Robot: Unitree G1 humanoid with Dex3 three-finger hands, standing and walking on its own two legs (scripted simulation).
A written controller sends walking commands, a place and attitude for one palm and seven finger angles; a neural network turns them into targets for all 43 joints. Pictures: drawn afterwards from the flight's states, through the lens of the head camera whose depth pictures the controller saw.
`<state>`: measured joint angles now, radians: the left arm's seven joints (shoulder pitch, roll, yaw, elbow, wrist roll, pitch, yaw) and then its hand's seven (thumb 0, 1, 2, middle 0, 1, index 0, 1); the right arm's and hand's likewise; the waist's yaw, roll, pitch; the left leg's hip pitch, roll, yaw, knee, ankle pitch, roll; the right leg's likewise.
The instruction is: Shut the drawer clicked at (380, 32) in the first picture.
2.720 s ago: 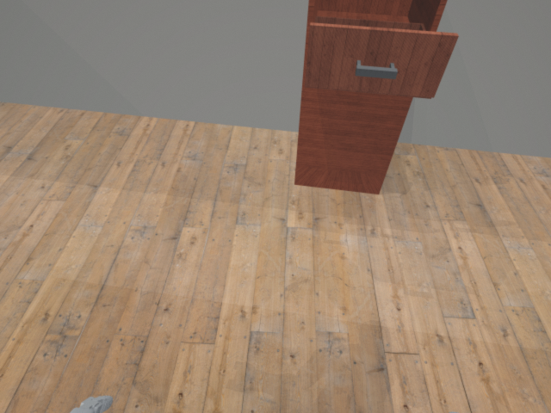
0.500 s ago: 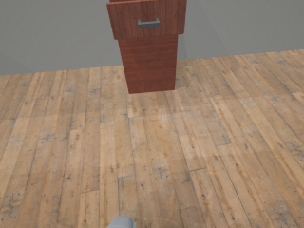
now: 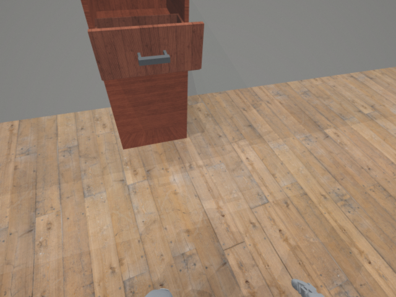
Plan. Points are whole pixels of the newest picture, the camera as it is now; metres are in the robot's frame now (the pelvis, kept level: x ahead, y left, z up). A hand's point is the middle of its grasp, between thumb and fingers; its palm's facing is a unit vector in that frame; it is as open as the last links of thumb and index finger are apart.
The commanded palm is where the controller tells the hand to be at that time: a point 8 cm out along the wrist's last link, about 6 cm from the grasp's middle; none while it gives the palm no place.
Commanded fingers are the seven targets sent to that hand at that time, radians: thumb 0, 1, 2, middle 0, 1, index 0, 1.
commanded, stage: walk to a spot facing it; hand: left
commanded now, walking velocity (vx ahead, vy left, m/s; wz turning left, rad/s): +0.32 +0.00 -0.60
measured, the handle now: (153, 57) +0.85 +0.28 +0.04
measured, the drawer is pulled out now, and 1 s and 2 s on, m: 0.29 0.29 0.29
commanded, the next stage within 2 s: none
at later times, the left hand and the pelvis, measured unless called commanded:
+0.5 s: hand (130, 223) +0.32 +0.23 -0.18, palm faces -0.32 -0.94 -0.12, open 7.4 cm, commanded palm none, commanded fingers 0.00 0.90 0.90 -0.20 -0.30 -0.20 -0.30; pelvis +0.18 +0.09 +0.00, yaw -20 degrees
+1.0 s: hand (157, 169) +0.50 +0.20 -0.17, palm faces -0.55 -0.79 -0.28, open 7.3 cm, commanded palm none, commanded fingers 0.00 0.90 0.90 -0.20 -0.30 -0.20 -0.30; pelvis +0.33 +0.06 -0.01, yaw -38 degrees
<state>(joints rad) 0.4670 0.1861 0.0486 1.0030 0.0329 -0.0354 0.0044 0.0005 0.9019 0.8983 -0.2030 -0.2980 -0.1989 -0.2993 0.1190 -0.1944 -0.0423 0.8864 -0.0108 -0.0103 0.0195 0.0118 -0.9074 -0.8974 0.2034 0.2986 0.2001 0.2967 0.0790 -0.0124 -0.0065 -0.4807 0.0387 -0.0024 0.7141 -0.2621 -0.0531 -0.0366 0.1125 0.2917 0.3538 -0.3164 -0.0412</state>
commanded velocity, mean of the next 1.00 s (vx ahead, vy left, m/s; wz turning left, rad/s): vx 0.12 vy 0.00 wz -0.60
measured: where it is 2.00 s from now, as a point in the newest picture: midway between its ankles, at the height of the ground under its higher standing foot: (196, 258)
